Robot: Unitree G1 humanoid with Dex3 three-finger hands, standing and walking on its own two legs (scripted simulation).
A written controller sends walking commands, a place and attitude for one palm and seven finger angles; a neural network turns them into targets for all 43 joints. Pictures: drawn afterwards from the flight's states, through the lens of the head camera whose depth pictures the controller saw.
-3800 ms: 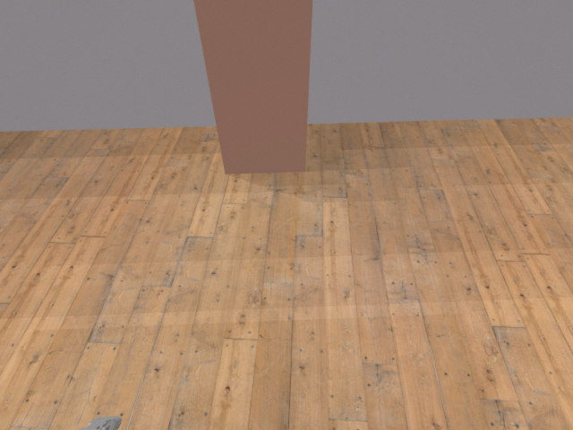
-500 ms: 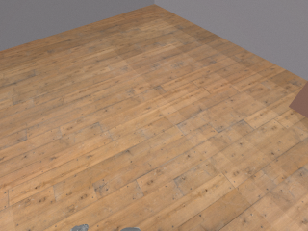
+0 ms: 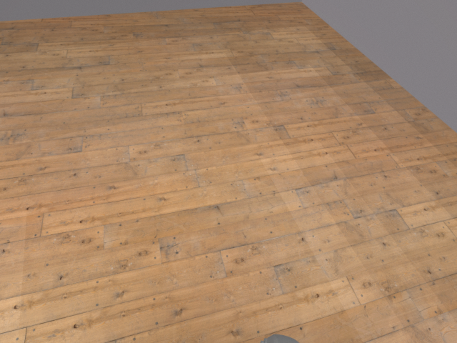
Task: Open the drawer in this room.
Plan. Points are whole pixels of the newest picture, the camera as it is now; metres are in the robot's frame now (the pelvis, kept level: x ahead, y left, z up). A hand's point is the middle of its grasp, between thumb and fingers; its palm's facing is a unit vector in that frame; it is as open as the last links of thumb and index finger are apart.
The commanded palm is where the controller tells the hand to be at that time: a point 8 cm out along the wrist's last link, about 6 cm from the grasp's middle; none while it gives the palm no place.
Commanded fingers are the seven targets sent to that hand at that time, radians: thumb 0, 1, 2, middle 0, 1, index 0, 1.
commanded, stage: turn or walk to find it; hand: left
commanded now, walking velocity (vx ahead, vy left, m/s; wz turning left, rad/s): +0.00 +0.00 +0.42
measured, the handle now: out of the picture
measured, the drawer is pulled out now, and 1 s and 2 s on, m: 0.00 0.00 0.00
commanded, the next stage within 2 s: none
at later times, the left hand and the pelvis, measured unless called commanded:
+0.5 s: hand out of the picture +0.03 +0.16 -0.14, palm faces +0.22 -0.94 -0.26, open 7.4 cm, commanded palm none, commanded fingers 0.00 0.90 0.90 -0.20 -0.30 -0.20 -0.30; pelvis -0.02 -0.04 +0.00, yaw +14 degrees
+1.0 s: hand out of the picture -0.08 +0.22 -0.17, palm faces +0.46 -0.86 -0.24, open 7.4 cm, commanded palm none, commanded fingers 0.00 0.90 0.90 -0.20 -0.30 -0.20 -0.30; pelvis -0.04 +0.01 +0.01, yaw +25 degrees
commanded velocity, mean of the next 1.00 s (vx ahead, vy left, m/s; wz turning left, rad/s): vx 0.00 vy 0.00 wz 0.42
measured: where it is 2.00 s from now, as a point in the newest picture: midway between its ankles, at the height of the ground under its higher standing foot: outside the picture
